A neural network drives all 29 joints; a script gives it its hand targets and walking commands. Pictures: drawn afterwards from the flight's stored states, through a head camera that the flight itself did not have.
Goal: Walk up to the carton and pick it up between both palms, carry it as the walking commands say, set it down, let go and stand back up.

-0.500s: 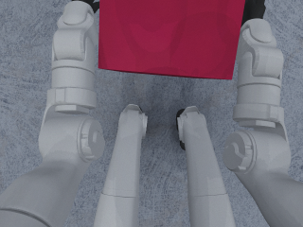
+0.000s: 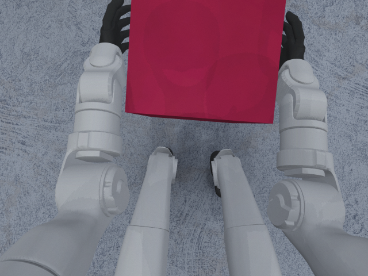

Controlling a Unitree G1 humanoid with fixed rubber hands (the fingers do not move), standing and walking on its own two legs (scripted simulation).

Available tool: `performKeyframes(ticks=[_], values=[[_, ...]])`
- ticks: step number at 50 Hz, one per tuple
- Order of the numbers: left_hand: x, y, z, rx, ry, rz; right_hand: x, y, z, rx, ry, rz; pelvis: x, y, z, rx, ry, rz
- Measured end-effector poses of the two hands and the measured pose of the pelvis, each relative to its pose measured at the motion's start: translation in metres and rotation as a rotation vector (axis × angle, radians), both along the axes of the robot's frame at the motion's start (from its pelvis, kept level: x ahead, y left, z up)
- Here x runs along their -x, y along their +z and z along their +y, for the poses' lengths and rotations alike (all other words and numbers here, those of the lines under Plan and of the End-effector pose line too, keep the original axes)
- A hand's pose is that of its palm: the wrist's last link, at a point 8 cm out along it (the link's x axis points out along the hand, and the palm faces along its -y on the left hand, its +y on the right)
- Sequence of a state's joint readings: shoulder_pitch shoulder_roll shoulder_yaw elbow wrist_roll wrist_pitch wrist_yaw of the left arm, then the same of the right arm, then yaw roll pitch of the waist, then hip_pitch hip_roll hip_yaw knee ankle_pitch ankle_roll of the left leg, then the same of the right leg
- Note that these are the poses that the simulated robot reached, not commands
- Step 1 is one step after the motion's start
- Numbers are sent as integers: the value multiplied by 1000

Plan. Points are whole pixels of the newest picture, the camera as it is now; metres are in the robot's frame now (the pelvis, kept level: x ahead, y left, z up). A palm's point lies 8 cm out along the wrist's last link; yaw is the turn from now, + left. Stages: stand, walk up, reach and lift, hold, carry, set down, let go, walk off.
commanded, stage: reach and lift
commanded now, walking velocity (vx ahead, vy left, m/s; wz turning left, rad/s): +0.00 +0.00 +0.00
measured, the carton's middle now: (199, 58) +0.49 -0.01 -0.14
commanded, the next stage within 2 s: none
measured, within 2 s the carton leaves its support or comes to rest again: neither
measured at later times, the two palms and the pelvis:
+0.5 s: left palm (91, 40) +0.46 +0.15 +0.03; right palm (324, 56) +0.44 -0.17 +0.03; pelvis +0.06 +0.00 +0.06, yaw +0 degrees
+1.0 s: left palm (67, 28) +0.44 +0.14 +0.10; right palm (367, 50) +0.42 -0.18 +0.09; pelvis +0.13 +0.00 +0.11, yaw +1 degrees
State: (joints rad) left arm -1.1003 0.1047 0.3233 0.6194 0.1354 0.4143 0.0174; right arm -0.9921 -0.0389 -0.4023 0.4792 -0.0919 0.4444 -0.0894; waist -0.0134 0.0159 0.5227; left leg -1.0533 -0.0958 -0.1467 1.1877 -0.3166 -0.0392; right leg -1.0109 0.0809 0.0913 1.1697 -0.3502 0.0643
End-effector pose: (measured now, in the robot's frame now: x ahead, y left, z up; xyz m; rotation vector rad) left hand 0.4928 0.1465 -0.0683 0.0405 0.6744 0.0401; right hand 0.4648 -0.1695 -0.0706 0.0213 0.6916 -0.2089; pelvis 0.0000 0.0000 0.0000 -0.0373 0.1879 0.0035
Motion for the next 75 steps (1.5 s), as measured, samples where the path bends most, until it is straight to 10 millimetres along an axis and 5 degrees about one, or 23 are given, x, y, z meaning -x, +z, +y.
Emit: performKeyframes(ticks=[16, 22, 32, 45, 75], values=[[19, 50, -1, -3, -3, 23, 18, 50, -2, 2, 6, 22, -18, 40, -1, 0, 13, -11], [30, 74, -1, 7, 10, 76, 26, 77, -2, -2, 16, 73, -43, 52, -1, -3, 6, 121], [30, 134, 2, 11, 13, 56, 25, 134, -1, -22, 18, 50, -86, 82, 1, -15, 3, 82], [47, 154, 1, 28, 26, 77, 37, 156, 0, -18, 38, 71, -123, 110, -1, -30, 5, -4], [70, 224, -11, 20, 14, 23, 63, 224, -12, -18, 25, 17, -120, 121, -13, -37, 0, -256]])
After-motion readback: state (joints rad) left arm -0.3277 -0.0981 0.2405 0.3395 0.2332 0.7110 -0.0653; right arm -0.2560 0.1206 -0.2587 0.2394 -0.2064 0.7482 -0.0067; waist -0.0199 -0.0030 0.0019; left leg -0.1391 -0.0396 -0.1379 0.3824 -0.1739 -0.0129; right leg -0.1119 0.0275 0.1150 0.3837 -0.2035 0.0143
